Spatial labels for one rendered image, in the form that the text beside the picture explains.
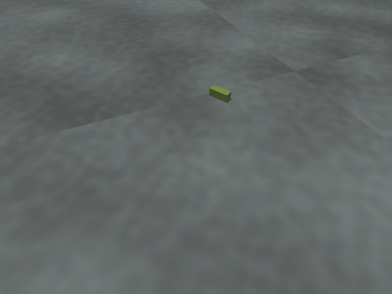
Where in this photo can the carton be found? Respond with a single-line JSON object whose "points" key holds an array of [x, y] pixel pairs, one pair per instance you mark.
{"points": [[220, 93]]}

